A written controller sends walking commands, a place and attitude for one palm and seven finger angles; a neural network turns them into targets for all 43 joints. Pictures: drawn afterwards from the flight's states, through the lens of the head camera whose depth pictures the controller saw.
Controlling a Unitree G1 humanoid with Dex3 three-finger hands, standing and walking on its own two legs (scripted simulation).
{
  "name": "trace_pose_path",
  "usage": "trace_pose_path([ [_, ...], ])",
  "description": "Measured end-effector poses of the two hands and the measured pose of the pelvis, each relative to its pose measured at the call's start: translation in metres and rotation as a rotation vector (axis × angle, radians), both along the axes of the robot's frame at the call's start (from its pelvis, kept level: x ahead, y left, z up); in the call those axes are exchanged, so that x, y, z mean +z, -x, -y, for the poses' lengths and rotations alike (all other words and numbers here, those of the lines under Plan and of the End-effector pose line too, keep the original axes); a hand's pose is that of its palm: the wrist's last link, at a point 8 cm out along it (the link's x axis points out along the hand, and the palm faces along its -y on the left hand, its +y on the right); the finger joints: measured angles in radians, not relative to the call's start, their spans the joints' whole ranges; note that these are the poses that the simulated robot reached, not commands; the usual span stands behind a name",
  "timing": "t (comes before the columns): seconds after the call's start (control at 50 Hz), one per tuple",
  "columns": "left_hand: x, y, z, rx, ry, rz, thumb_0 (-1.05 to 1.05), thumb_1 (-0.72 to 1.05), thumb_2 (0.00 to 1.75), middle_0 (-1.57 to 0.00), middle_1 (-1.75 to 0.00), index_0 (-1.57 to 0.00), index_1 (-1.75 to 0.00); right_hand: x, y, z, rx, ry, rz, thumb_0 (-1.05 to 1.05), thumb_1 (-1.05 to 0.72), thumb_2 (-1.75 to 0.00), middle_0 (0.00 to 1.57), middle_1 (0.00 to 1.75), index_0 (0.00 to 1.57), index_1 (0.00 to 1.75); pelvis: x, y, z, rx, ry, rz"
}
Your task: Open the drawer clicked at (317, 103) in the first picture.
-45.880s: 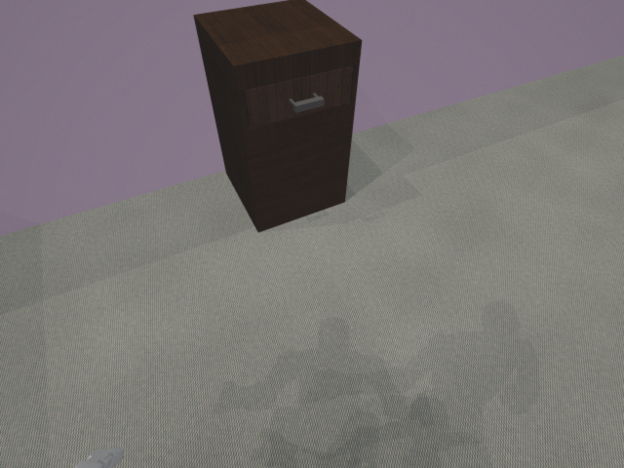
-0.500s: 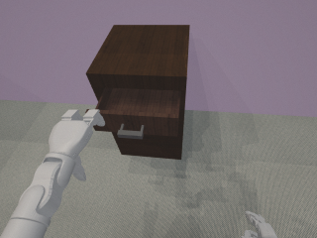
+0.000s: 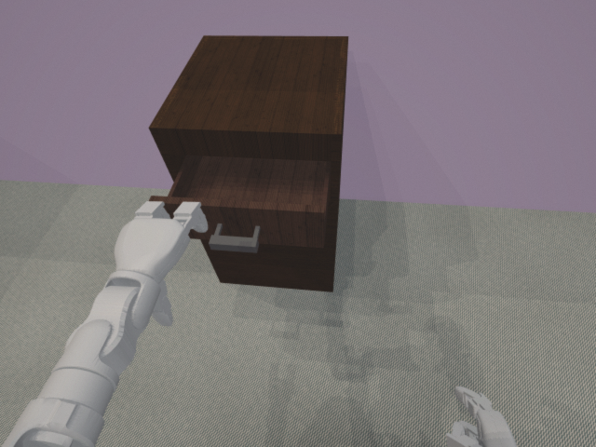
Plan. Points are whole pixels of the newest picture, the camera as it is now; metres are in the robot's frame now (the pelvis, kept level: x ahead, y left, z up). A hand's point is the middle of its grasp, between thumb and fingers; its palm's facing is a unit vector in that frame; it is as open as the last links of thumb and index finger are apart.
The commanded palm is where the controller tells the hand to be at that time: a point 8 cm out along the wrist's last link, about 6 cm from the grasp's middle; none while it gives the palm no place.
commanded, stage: move the hooked fingers above the handle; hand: left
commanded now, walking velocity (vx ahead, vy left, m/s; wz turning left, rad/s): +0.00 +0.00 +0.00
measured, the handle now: (236, 236) +0.54 +0.22 -0.18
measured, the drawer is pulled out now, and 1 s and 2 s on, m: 0.15 0.15 0.15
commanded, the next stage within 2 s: lower the fingers behind the handle in 1.86 s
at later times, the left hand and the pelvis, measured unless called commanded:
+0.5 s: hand (195, 253) +0.40 +0.23 -0.03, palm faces -0.05 -0.02 -1.00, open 13.8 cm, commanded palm +0.39 +0.23 +0.02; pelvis +0.00 +0.01 -0.02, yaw -1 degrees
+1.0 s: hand (222, 248) +0.46 +0.21 -0.10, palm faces -0.05 +0.00 -1.00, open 13.8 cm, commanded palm +0.45 +0.21 -0.05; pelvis -0.02 +0.02 -0.07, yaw -1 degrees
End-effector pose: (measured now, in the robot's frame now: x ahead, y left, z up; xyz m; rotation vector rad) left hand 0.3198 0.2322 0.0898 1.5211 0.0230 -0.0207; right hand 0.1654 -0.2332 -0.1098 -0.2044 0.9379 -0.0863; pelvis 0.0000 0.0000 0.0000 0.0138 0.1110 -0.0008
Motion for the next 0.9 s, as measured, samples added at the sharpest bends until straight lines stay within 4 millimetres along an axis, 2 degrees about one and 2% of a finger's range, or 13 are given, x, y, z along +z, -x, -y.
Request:
trace_pose_path([
  [0.16, -0.021, -0.027, 0.003, 0.015, -0.014, -0.004, 0.00, -0.49, 0.30, -0.32, -1.20, -0.32, -1.20, -0.016, 0.040, 0.017, -0.086, 0.019, -0.105, 0.01, -0.91, -0.89, 0.20, 0.30, 0.20, 0.30, -0.006, -0.001, -0.002, -0.011, 0.000, -0.051],
  [0.36, -0.048, -0.048, 0.007, 0.000, -0.011, -0.018, 0.00, -0.49, 0.30, -0.32, -1.20, -0.32, -1.20, -0.029, 0.088, 0.027, -0.164, 0.045, -0.222, 0.01, -0.91, -0.89, 0.20, 0.30, 0.20, 0.30, -0.014, -0.001, -0.006, -0.022, 0.001, -0.107],
  [0.58, -0.076, -0.070, 0.003, 0.011, -0.027, -0.029, 0.00, -0.49, 0.30, -0.32, -1.20, -0.32, -1.20, -0.044, 0.112, 0.023, -0.180, 0.053, -0.283, 0.01, -0.91, -0.89, 0.20, 0.30, 0.20, 0.30, -0.029, 0.005, -0.012, -0.016, 0.009, -0.179],
  [0.9, -0.119, -0.104, 0.015, 0.002, -0.044, -0.024, 0.00, -0.49, 0.30, -0.32, -1.20, -0.32, -1.20, -0.074, 0.152, 0.016, -0.191, 0.067, -0.385, 0.01, -0.90, -0.89, 0.20, 0.30, 0.20, 0.30, -0.062, 0.016, -0.020, -0.007, 0.026, -0.289],
])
